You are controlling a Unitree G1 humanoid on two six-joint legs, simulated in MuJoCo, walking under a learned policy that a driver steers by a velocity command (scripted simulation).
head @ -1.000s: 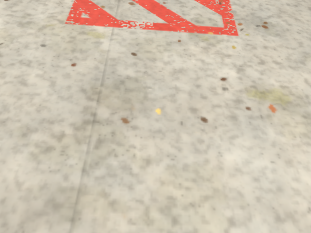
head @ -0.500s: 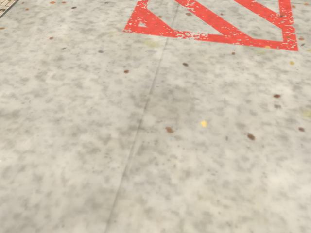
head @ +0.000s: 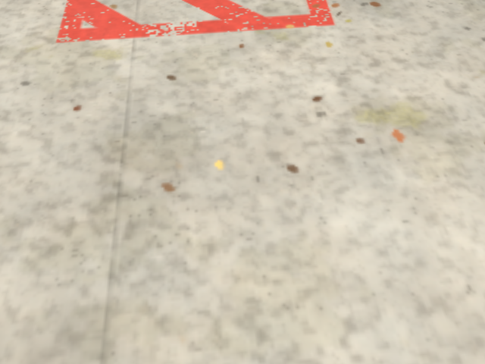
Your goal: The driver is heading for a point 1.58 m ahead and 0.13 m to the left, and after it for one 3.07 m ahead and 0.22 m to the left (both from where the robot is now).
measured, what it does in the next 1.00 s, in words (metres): walks ahead: right foot, then left foot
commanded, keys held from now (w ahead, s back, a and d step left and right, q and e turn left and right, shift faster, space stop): e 0.14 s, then no key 0.06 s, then q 0.22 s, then w+q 0.58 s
